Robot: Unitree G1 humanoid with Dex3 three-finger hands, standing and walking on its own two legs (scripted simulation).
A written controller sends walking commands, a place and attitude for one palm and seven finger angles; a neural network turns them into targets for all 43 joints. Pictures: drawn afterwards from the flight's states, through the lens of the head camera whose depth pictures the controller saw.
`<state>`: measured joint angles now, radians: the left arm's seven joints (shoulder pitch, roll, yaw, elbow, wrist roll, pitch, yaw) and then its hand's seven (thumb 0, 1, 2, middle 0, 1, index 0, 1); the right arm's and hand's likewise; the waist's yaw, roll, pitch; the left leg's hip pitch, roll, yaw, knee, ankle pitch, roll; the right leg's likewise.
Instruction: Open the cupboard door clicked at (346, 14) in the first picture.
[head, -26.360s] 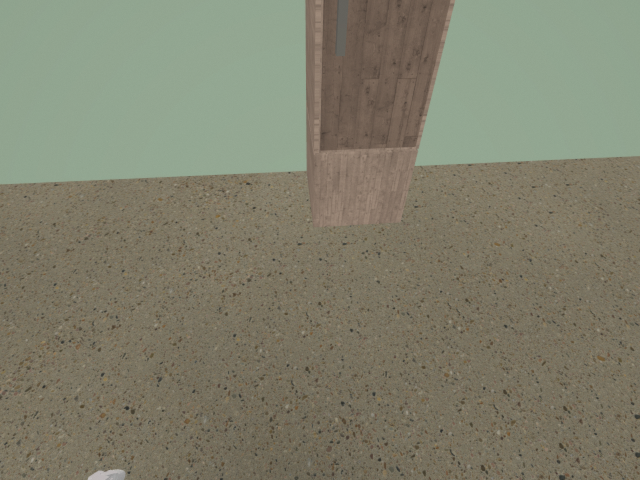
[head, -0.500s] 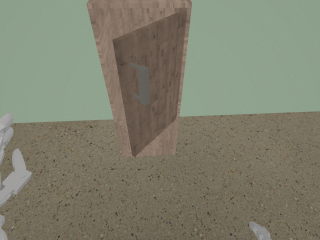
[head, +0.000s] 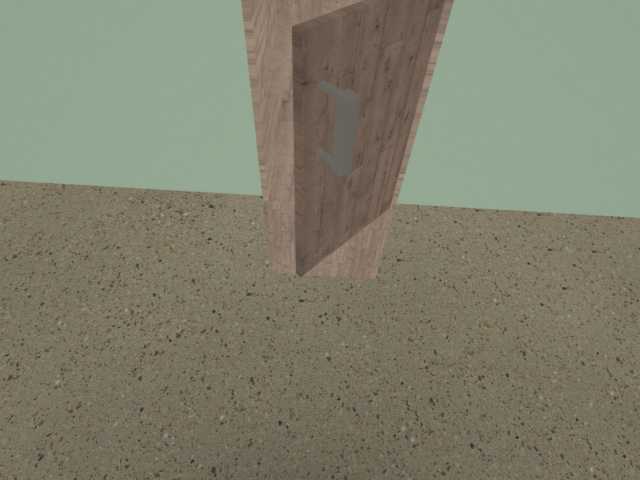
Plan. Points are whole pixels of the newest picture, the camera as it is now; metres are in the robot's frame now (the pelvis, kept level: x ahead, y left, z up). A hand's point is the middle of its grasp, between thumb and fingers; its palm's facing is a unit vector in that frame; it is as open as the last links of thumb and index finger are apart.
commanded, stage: let the arm hang, fingers relaxed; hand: left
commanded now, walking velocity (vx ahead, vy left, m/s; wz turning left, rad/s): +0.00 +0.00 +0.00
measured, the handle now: (334, 129) +0.61 +0.03 +0.09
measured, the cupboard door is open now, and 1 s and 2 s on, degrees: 47 47 47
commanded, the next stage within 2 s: look to check the result in 0.66 s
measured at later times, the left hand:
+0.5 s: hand out of the picture +0.03 +0.20 -0.17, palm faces +0.00 -0.98 -0.22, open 7.4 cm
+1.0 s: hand out of the picture +0.02 +0.20 -0.17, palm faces -0.02 -0.97 -0.25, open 7.4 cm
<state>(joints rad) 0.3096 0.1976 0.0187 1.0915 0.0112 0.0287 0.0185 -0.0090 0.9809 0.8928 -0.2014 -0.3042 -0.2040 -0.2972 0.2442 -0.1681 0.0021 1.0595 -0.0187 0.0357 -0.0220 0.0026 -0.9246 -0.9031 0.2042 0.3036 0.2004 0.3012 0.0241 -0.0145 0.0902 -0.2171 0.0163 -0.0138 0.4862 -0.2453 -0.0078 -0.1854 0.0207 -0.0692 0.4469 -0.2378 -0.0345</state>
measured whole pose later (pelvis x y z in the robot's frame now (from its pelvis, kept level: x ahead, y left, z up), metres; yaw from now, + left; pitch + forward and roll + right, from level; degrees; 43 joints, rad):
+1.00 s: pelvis +0.00 +0.01 +0.01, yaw -2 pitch -2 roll +0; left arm 0.20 0.20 0.02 1.17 0.01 -0.01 0.02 0.00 0.91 0.89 -0.20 -0.30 -0.20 -0.30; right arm 0.21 -0.20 -0.01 1.15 -0.02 0.00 -0.02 0.00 -0.90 -0.90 0.20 0.30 0.20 0.30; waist -0.01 0.02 0.07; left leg -0.16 0.01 0.02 0.37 -0.19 0.00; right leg -0.16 0.01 -0.03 0.38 -0.19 -0.02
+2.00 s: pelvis -0.01 -0.03 +0.00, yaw -19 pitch +1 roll +2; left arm 0.20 0.20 0.08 0.97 0.02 0.03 0.02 0.00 0.91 0.89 -0.20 -0.30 -0.20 -0.30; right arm 0.12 -0.23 -0.07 0.97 -0.01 0.06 -0.02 0.00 -0.90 -0.90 0.20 0.30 0.20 0.30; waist 0.02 0.01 0.15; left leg -0.44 0.04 0.02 1.08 -0.45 -0.06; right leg -0.30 0.07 0.06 0.56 -0.26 -0.07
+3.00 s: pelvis +0.04 -0.06 +0.00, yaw -56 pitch +2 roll -1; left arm 0.14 0.24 0.09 0.92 0.04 0.04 -0.06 0.01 0.91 0.89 -0.20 -0.30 -0.20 -0.30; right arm 0.35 -0.20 -0.02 0.93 -0.04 -0.05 -0.02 0.00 -0.90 -0.90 0.20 0.30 0.20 0.30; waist -0.03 -0.04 0.06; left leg -0.19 0.09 0.13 0.48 -0.31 -0.02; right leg -0.55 -0.02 -0.01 1.10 -0.36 0.00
